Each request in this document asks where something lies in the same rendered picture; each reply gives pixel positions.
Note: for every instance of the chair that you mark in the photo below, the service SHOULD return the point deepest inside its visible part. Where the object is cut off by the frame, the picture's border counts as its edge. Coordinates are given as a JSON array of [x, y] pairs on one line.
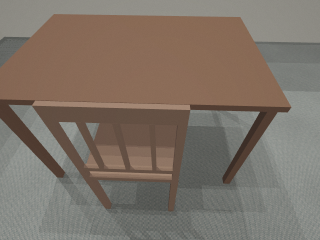
[[138, 142]]

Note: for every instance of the table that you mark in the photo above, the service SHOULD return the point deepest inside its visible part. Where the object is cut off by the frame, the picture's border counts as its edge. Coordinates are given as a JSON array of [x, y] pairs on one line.
[[208, 62]]

